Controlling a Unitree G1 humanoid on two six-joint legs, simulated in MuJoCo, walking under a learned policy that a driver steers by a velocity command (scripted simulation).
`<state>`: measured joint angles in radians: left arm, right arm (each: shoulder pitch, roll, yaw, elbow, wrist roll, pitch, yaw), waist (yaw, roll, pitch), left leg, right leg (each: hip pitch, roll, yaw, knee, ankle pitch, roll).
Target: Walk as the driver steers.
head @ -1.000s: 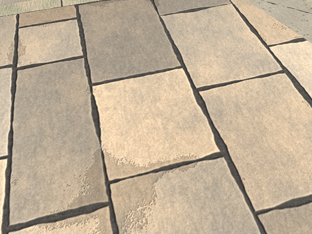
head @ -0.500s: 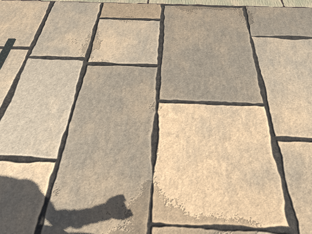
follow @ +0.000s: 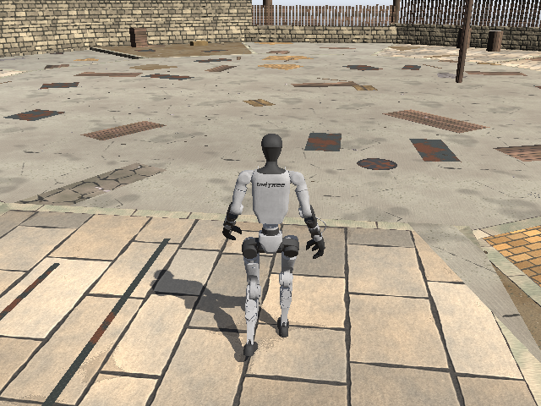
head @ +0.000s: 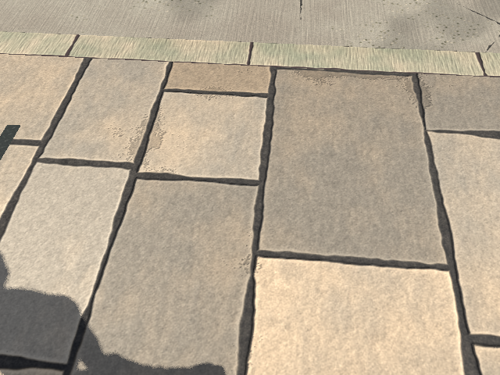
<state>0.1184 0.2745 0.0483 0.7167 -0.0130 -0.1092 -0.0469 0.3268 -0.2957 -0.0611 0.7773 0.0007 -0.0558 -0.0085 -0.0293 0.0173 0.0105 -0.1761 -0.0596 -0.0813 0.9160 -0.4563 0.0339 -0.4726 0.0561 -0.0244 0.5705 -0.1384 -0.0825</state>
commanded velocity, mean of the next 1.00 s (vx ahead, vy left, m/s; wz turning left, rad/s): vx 0.13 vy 0.00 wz -0.31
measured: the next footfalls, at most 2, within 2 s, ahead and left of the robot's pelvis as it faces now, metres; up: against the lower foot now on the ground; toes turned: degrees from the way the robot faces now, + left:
left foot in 0.42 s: +0.35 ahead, +0.06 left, +0.00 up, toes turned -22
right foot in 0.80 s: +0.20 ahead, -0.15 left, +0.00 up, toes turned -21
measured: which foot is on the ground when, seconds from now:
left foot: up 0.00-0.40, down 0.42-0.90, up 0.92-1.00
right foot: down 0.00-0.44, up 0.46-0.78, down 0.80-1.00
